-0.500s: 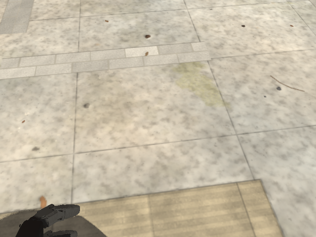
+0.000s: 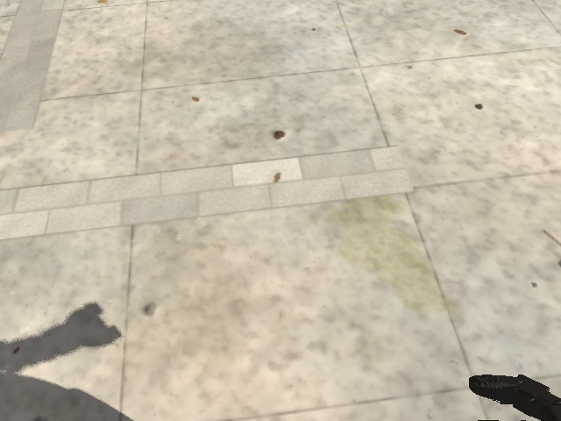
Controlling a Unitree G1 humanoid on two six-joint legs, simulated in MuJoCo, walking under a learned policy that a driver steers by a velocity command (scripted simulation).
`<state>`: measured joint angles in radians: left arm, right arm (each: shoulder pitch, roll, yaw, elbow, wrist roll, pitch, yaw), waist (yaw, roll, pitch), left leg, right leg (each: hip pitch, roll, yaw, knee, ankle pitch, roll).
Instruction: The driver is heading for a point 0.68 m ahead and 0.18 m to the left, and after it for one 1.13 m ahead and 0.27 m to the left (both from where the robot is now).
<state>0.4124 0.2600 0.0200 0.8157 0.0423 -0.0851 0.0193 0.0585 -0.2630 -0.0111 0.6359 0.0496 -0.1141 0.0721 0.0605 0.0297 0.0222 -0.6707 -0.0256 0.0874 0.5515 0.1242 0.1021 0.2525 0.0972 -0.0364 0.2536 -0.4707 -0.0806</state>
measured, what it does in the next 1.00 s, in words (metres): walks ahead, turning left: left foot, then right foot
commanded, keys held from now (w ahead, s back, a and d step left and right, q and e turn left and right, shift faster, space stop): w+q+shift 0.52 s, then q+shift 0.12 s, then e+shift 0.36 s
